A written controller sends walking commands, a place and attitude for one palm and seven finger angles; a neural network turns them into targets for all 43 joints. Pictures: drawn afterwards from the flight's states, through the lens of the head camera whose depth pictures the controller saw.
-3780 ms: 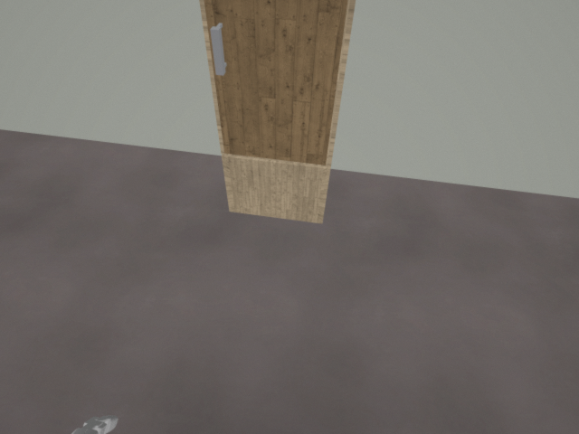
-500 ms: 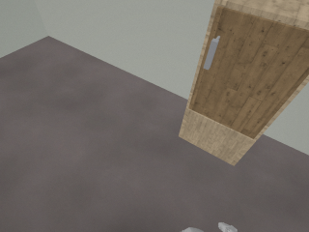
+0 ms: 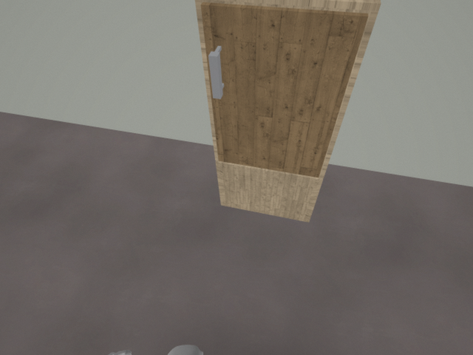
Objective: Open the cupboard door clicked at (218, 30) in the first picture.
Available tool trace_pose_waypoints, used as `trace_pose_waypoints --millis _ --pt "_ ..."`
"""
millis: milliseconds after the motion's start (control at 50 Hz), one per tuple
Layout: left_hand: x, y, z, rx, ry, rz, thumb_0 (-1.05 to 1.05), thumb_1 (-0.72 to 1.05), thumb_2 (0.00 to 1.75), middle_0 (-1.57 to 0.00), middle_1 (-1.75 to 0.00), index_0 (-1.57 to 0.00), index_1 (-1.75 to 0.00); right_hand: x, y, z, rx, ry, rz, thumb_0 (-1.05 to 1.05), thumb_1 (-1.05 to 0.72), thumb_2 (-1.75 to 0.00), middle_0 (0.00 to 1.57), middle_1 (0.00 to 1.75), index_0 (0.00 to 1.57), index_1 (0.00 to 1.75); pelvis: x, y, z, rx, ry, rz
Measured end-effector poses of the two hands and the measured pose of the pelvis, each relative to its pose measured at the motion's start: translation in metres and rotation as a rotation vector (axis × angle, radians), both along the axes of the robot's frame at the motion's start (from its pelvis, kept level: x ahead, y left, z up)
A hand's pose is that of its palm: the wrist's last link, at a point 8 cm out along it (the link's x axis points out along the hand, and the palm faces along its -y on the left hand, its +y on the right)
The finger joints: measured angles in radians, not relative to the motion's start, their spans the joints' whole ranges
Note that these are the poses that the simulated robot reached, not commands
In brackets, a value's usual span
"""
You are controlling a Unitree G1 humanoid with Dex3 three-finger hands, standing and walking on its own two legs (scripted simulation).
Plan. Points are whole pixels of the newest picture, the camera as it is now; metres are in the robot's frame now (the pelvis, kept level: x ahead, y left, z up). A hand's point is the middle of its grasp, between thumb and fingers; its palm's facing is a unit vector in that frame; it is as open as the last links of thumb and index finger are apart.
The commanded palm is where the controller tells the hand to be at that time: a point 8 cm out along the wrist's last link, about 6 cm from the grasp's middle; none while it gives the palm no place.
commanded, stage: turn to face it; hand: left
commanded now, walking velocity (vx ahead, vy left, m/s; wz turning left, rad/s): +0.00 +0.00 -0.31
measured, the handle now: (218, 72) +0.84 +0.09 +0.02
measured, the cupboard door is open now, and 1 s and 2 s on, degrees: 0 0 0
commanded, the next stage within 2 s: take the last steps up to it in 0.22 s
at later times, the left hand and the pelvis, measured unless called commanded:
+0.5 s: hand out of the picture +0.08 +0.25 -0.17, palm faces -0.15 -0.97 -0.19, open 7.3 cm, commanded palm none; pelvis +0.00 +0.06 +0.00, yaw -10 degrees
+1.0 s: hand out of the picture +0.09 +0.19 -0.17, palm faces -0.10 -0.97 -0.20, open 7.2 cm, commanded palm none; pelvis +0.10 +0.01 +0.00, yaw -9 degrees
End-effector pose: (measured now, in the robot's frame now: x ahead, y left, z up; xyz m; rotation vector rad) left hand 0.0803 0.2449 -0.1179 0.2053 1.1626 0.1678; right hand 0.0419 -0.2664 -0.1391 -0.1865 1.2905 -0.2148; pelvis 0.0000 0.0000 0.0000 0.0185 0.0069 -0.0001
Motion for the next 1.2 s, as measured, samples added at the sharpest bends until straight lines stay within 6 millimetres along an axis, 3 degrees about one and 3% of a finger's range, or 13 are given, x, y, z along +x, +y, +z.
trace_pose_waypoints --millis 100,200,340,440,540,680,740,800,860,960,1060,1140,1200 --pt "-0.001 0.005 -0.013 -0.042 0.022 -0.021 0.00 0.91 0.90 -0.21 -0.30 -0.21 -0.30 0.001 0.020 0.005 -0.011 -0.020 -0.017 0.00 -0.91 -0.90 0.19 0.30 0.20 0.30 -0.002 0.014 -0.002 -0.015 0.004 -0.037" --pt "-0.005 0.028 -0.033 -0.071 0.062 -0.032 0.00 0.91 0.90 -0.21 -0.30 -0.21 -0.30 0.002 0.050 0.010 -0.031 -0.085 -0.035 0.00 -0.91 -0.90 0.19 0.30 0.20 0.30 -0.005 0.038 -0.009 -0.040 0.006 -0.074" --pt "-0.003 0.057 -0.030 -0.066 0.105 -0.070 0.00 0.91 0.90 -0.20 -0.30 -0.20 -0.30 -0.024 0.088 0.021 -0.021 -0.064 -0.074 0.00 -0.91 -0.90 0.20 0.30 0.20 0.30 -0.007 0.058 0.001 -0.051 -0.007 -0.130" --pt "-0.001 0.063 -0.025 -0.050 0.129 -0.108 0.00 0.91 0.90 -0.20 -0.30 -0.20 -0.30 -0.047 0.094 0.020 -0.013 -0.039 -0.129 0.00 -0.92 -0.90 0.20 0.30 0.21 0.30 -0.004 0.063 0.004 -0.050 -0.007 -0.165" --pt "0.015 0.047 -0.022 -0.050 0.142 -0.173 0.00 0.91 0.90 -0.20 -0.30 -0.20 -0.30 -0.084 0.095 0.014 0.015 0.019 -0.205 0.00 -0.92 -0.90 0.20 0.30 0.21 0.30 0.002 0.057 0.005 -0.043 -0.007 -0.191" --pt "0.062 -0.006 -0.018 -0.058 0.047 -0.248 0.00 0.91 0.90 -0.20 -0.30 -0.20 -0.30 -0.144 0.088 -0.007 0.090 0.189 -0.299 0.00 -0.91 -0.90 0.20 0.30 0.20 0.30 0.017 0.029 -0.005 -0.015 -0.016 -0.202" --pt "0.069 -0.025 -0.017 -0.067 -0.007 -0.223 0.00 0.91 0.90 -0.20 -0.30 -0.20 -0.30 -0.151 0.082 -0.015 0.122 0.259 -0.290 0.00 -0.91 -0.90 0.20 0.30 0.20 0.30 0.026 0.017 -0.008 -0.031 -0.031 -0.178" --pt "0.063 -0.024 -0.011 -0.048 -0.024 -0.146 -0.01 0.94 0.90 -0.21 -0.30 -0.21 -0.30 -0.129 0.069 -0.011 0.132 0.259 -0.268 0.01 -0.91 -0.90 0.20 0.30 0.20 0.30 0.039 0.008 -0.002 -0.020 -0.034 -0.176" --pt "0.051 -0.016 -0.009 -0.018 0.042 -0.127 -0.02 0.95 0.90 -0.21 -0.30 -0.21 -0.30 -0.088 0.055 -0.008 0.120 0.188 -0.250 0.01 -0.91 -0.90 0.19 0.30 0.20 0.30 0.053 0.003 0.003 -0.015 -0.033 -0.174" --pt "0.020 -0.009 -0.015 -0.020 0.203 -0.088 -0.01 0.94 0.90 -0.20 -0.30 -0.20 -0.30 -0.005 0.041 -0.006 0.100 0.063 -0.202 0.01 -0.91 -0.90 0.19 0.30 0.20 0.30 0.083 0.006 0.003 -0.024 -0.027 -0.164" --pt "0.000 -0.005 -0.025 -0.061 0.353 -0.026 0.00 0.92 0.90 -0.20 -0.30 -0.20 -0.30 0.090 0.044 -0.004 0.081 -0.029 -0.120 0.00 -0.91 -0.90 0.19 0.30 0.20 0.30 0.123 0.017 -0.004 -0.038 -0.018 -0.154" --pt "0.004 0.005 -0.042 -0.097 0.451 0.014 0.00 0.91 0.90 -0.20 -0.30 -0.20 -0.30 0.167 0.056 -0.008 0.044 -0.108 -0.052 0.00 -0.91 -0.90 0.19 0.30 0.20 0.30 0.164 0.033 -0.020 -0.047 -0.014 -0.154" --pt "0.029 0.016 -0.050 -0.108 0.476 0.014 0.00 0.91 0.90 -0.20 -0.30 -0.20 -0.30 0.201 0.067 -0.008 0.020 -0.154 -0.040 0.00 -0.91 -0.90 0.19 0.30 0.20 0.30 0.185 0.045 -0.025 -0.042 -0.025 -0.162"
